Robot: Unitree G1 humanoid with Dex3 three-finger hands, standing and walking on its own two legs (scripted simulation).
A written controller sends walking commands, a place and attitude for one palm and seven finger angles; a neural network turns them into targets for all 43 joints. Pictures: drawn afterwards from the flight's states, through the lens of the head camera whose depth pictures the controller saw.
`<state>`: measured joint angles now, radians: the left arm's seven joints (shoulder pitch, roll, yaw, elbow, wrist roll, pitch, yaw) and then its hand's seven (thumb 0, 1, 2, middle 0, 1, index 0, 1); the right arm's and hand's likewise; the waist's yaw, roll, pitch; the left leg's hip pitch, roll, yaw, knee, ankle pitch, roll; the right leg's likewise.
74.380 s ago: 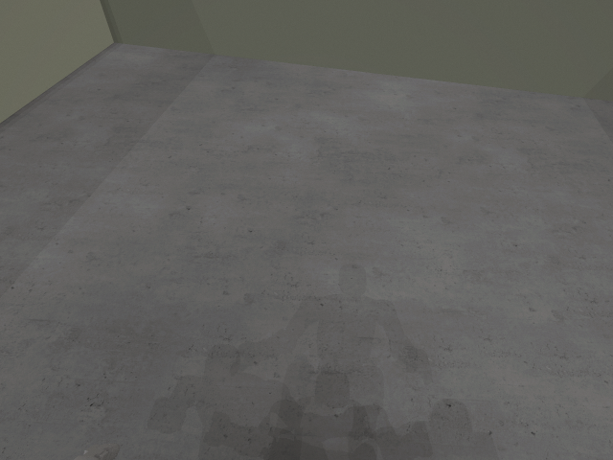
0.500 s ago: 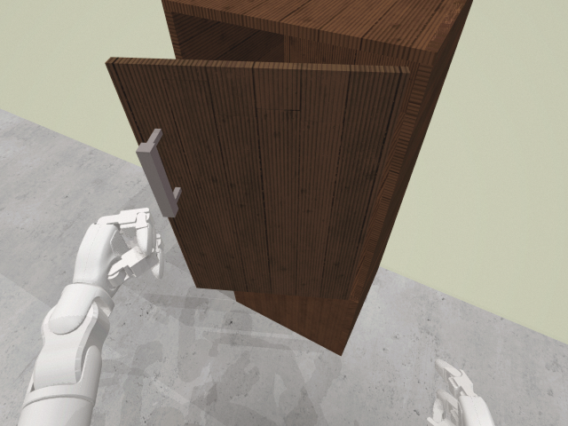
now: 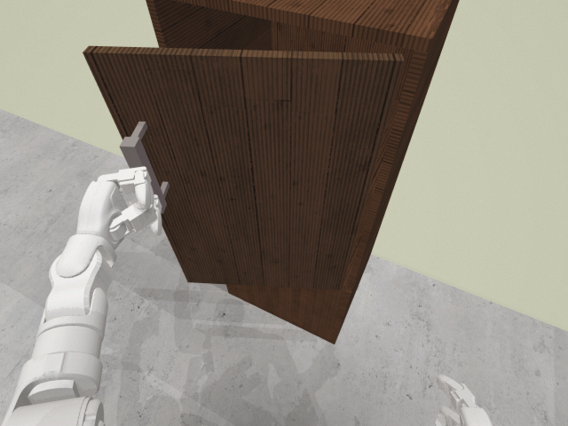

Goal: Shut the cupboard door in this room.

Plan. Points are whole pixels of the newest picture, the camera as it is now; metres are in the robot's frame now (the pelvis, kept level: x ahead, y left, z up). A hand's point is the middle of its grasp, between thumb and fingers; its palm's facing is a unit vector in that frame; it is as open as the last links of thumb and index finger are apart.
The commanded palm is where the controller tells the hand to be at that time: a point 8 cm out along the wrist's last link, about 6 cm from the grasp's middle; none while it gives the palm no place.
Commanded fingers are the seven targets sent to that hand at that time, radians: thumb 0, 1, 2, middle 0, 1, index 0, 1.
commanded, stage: bring the fist close to the handle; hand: left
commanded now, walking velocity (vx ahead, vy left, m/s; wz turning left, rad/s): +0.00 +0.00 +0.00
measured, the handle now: (150, 169) +0.46 +0.23 +0.11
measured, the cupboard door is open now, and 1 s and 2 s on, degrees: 23 17 3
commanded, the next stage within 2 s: push the door shut along its arc in 0.28 s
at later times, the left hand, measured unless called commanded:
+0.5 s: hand (150, 215) +0.36 +0.20 +0.11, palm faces -0.02 -1.00 -0.03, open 3.1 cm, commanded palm +0.35 +0.25 +0.11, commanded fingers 0.00 0.90 0.90 -1.30 -1.50 -1.30 -1.50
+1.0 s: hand (171, 182) +0.43 +0.19 +0.12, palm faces -0.16 -0.99 -0.03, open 3.1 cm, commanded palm +0.42 +0.23 +0.11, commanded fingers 0.00 0.90 0.90 -1.30 -1.50 -1.30 -1.50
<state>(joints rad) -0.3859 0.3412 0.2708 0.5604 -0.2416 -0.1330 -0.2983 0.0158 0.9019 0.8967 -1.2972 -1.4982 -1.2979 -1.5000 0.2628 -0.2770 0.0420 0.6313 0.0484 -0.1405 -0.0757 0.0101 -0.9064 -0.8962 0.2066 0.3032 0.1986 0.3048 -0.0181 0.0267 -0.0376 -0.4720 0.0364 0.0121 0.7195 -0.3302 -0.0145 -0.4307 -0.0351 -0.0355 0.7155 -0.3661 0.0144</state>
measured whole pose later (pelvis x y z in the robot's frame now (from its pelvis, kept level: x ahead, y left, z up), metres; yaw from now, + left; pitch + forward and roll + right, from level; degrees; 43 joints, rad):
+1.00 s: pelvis -0.01 +0.00 -0.01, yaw +1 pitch +8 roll -1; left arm -0.72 0.44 0.24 0.95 -0.22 -0.22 -0.41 0.02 0.90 0.90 -1.30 -1.50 -1.31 -1.50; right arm 0.32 -0.30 0.04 0.67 0.04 -0.09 -0.08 0.01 -0.91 -0.90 0.21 0.30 0.20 0.30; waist -0.07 0.03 -0.04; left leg -0.60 0.04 -0.01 0.79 -0.34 -0.01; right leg -0.54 -0.03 -0.05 0.77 -0.37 0.02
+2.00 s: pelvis +0.00 +0.01 -0.03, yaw -1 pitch +19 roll -3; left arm -1.19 0.60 0.24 1.28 -0.12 -0.18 -0.54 0.02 0.90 0.93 -1.30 -1.50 -1.30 -1.50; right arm 0.38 -0.30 0.03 0.69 0.00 -0.05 -0.06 0.00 -0.91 -0.90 0.21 0.30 0.20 0.30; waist -0.21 0.03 -0.06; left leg -0.87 0.06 -0.01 0.93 -0.40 -0.01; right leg -0.80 -0.01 -0.04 0.87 -0.40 0.02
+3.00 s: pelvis +0.00 +0.01 -0.02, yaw -3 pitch +17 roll -2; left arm -1.03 0.34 0.32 1.19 -0.04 -0.29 0.01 0.02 0.91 0.92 -1.30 -1.50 -1.30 -1.50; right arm 0.48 -0.27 0.00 0.68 -0.04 -0.04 0.04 0.00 -0.91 -0.90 0.21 0.30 0.20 0.30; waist -0.20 0.05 -0.09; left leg -0.79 0.07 0.03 0.87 -0.37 0.00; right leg -0.75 0.00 0.00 0.82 -0.37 0.03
